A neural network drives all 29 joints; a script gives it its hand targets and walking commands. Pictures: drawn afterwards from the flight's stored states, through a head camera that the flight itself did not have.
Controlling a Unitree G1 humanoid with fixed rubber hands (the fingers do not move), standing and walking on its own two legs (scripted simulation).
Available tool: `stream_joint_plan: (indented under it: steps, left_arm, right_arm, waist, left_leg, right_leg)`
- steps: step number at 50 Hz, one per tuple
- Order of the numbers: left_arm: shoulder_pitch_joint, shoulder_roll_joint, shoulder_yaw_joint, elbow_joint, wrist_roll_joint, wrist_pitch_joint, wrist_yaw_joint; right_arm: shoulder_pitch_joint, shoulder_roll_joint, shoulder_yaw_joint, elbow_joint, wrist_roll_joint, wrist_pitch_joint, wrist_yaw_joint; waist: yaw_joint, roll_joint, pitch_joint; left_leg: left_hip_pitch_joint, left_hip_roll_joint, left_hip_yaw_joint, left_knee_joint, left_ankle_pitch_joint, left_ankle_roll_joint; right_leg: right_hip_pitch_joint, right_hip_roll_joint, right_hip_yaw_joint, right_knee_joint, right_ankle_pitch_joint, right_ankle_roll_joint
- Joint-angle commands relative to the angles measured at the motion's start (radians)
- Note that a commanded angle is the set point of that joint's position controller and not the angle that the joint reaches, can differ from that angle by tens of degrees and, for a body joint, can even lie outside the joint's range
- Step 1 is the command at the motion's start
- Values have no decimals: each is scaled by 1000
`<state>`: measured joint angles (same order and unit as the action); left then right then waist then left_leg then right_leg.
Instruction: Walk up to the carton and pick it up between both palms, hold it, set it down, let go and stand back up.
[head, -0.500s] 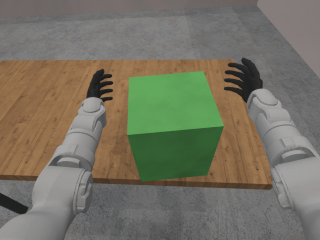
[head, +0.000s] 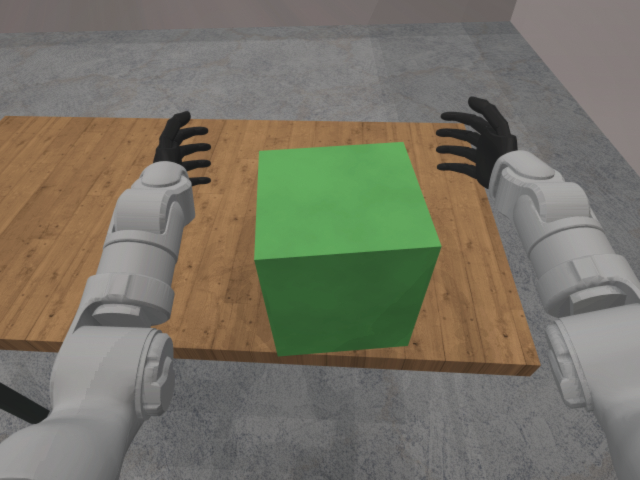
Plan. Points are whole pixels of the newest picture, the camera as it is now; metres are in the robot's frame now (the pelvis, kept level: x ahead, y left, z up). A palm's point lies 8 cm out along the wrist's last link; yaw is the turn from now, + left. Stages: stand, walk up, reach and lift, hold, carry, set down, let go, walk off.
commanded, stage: set down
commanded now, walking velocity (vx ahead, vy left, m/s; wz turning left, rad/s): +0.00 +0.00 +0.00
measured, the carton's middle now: (337, 254) +0.44 +0.02 +0.02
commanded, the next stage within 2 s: none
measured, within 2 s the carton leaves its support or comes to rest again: neither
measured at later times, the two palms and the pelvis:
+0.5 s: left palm (156, 244) +0.35 +0.24 +0.13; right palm (508, 224) +0.40 -0.18 +0.13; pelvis -0.01 +0.00 +0.00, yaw +0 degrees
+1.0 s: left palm (164, 308) +0.30 +0.23 +0.06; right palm (509, 285) +0.35 -0.19 +0.07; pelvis -0.01 +0.00 +0.00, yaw +0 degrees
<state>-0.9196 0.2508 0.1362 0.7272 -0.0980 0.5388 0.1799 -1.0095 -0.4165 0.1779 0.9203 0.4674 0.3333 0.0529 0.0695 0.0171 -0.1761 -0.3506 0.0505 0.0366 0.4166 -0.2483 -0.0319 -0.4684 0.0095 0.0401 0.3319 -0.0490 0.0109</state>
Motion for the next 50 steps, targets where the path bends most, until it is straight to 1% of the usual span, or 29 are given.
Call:
stream_joint_plan:
  steps: [1, 4, 6, 7, 8, 9, 11, 14, 16, 18, 19, 21, 22, 23, 28, 33, 35, 36, 37, 38, 39, 41, 44, 45, 46, 47, 48, 49, 50]
  left_arm:
    - [-242, 97, 84, -280, -40, 2, -41]
    - [-133, 81, 111, -300, -4, -5, -65]
    - [-134, 85, 121, -346, 1, -16, -77]
    - [-85, 69, 126, -377, 6, -26, -82]
    - [-155, 88, 125, -410, -2, -34, -83]
    - [-64, 75, 139, -423, 5, -45, -86]
    - [-76, 78, 132, -475, 3, -74, -87]
    - [-33, 57, 102, -490, -11, -96, -87]
    - [-9, 51, 84, -468, -16, -113, -84]
    - [-73, 50, 54, -480, -32, -128, -75]
    - [-11, 34, 48, -458, -31, -136, -71]
    - [-46, 38, 31, -446, -36, -150, -66]
    - [59, 10, 30, -434, -22, -160, -67]
    - [3, 28, 29, -446, -25, -164, -69]
    - [156, -6, 53, -409, 11, -192, -82]
    - [233, -10, 75, -454, 31, -249, -90]
    - [234, -9, 73, -505, 23, -279, -91]
    - [334, -35, 73, -502, 32, -291, -94]
    - [220, -4, 68, -549, 17, -308, -91]
    - [373, -46, 65, -515, 27, -320, -93]
    - [310, -26, 56, -551, 17, -335, -95]
    - [388, -49, 43, -541, 20, -354, -95]
    - [358, -45, 13, -551, -1, -384, -89]
    - [405, -61, 6, -552, -1, -395, -86]
    - [351, -49, -6, -550, -15, -400, -84]
    - [473, -79, -11, -531, -5, -409, -86]
    - [321, -46, -20, -557, -24, -415, -83]
    - [441, -76, -27, -520, -17, -424, -80]
    - [421, -68, -17, -542, -9, -434, -77]
  right_arm:
    - [-314, -133, -73, -216, -10, -33, -13]
    - [-187, -115, -65, -203, -24, -40, -19]
    - [-174, -114, -70, -221, -37, -48, -19]
    - [-121, -105, -66, -234, -40, -58, -17]
    - [-185, -112, -89, -275, -53, -63, -21]
    - [-100, -98, -74, -287, -52, -72, -18]
    - [-98, -91, -102, -335, -65, -95, -18]
    - [-54, -88, -131, -350, -81, -112, -11]
    - [-28, -75, -137, -363, -92, -119, 1]
    - [-82, -76, -169, -373, -109, -125, 12]
    - [-27, -68, -165, -372, -112, -130, 20]
    - [-56, -63, -178, -375, -128, -135, 29]
    - [54, -48, -164, -352, -130, -144, 33]
    - [-5, -50, -169, -377, -134, -147, 33]
    - [132, -37, -143, -344, -138, -180, 37]
    - [218, -33, -156, -390, -151, -237, 26]
    - [212, -50, -168, -446, -152, -270, 23]
    - [308, -46, -160, -420, -144, -284, 22]
    - [195, -66, -186, -478, -152, -297, 20]
    - [349, -43, -161, -431, -141, -307, 24]
    - [289, -54, -171, -467, -143, -317, 24]
    - [360, -43, -165, -467, -137, -337, 30]
    - [340, -60, -184, -477, -139, -360, 38]
    - [391, -49, -178, -469, -136, -367, 42]
    - [339, -58, -189, -488, -139, -371, 44]
    - [467, -36, -170, -453, -130, -375, 49]
    - [330, -58, -192, -489, -143, -380, 49]
    - [452, -43, -179, -438, -136, -382, 55]
    - [426, -41, -175, -463, -137, -392, 57]
  waist:
    - [65, -46, -412]
    - [57, -58, -354]
    - [49, -68, -332]
    - [49, -65, -324]
    - [44, -59, -350]
    - [47, -75, -328]
    - [44, -53, -335]
    - [26, -43, -285]
    - [29, -37, -239]
    - [21, -9, -228]
    - [25, -13, -208]
    - [24, -6, -213]
    - [23, -16, -192]
    - [23, -17, -208]
    - [31, -39, -197]
    - [22, -52, -240]
    - [18, -52, -282]
    - [10, -62, -258]
    - [9, -49, -302]
    - [8, -59, -253]
    - [7, -47, -266]
    - [3, -54, -237]
    - [-8, -40, -224]
    - [-10, -48, -201]
    - [-12, -50, -198]
    - [-10, -56, -152]
    - [-16, -49, -183]
    - [-22, -59, -140]
    - [-4, -54, -152]
  left_leg:
    - [48, -63, 18, -66, 503, -63]
    - [29, -74, 20, -90, 472, -52]
    - [31, -78, 24, -104, 453, -49]
    - [44, -79, 22, -104, 461, -46]
    - [20, -83, 28, -103, 433, -46]
    - [26, -87, 27, -107, 439, -42]
    - [13, -88, 27, -103, 401, -39]
    - [6, -84, 25, -114, 315, -30]
    - [-9, -78, 22, -130, 222, -20]
    - [-45, -73, 20, -139, 141, -15]
    - [-51, -70, 17, -147, 113, -10]
    - [-62, -68, 17, -148, 75, -3]
    - [-43, -65, 12, -152, 98, -3]
    - [-50, -67, 15, -148, 103, -2]
    - [-22, -74, 11, -146, 194, 3]
    - [-5, -86, 13, -126, 276, 4]
    - [1, -91, 13, -112, 318, -1]
    - [17, -90, 5, -112, 343, -1]
    - [-3, -93, 11, -107, 318, -4]
    - [15, -91, 2, -111, 333, -2]
    - [13, -92, 6, -113, 320, -3]
    - [24, -90, 1, -116, 304, 1]
    - [4, -89, 5, -120, 260, 2]
    - [9, -86, 1, -123, 247, 6]
    - [-10, -86, 6, -128, 205, 8]
    - [7, -82, -1, -131, 212, 12]
    - [-18, -84, 8, -128, 173, 10]
    - [-19, -82, 4, -137, 154, 17]
    - [-21, -82, 6, -136, 156, 17]
  right_leg:
    - [703, 76, -44, 44, 307, -43]
    - [762, 68, -34, 43, 334, -37]
    - [763, 68, -34, 41, 316, -36]
    - [774, 67, -36, 40, 318, -36]
    - [771, 65, -31, 45, 296, -34]
    - [791, 62, -32, 45, 313, -32]
    - [780, 58, -31, 48, 272, -33]
    - [728, 53, -36, 32, 145, -40]
    - [689, 45, -34, 16, 27, -48]
    - [647, 38, -38, 10, -69, -57]
    - [645, 34, -38, 6, -100, -60]
    - [624, 28, -34, -1, -131, -64]
    - [643, 28, -37, -4, -108, -64]
    - [637, 27, -33, -3, -97, -63]
    - [684, 29, -29, -1, -5, -58]
    - [727, 26, -21, 9, 110, -52]
    - [738, 30, -22, 23, 166, -50]
    - [757, 31, -23, 25, 197, -47]
    - [740, 31, -21, 30, 181, -49]
    - [759, 29, -24, 26, 186, -48]
    - [743, 29, -21, 23, 172, -51]
    - [730, 30, -24, 15, 137, -53]
    - [701, 25, -23, 13, 83, -59]
    - [691, 25, -27, 7, 58, -61]
    - [676, 23, -25, 1, 15, -63]
    - [691, 22, -26, -2, 17, -64]
    - [659, 19, -23, -3, -22, -67]
    - [664, 18, -26, -7, -38, -67]
    - [664, 17, -21, -5, -40, -69]
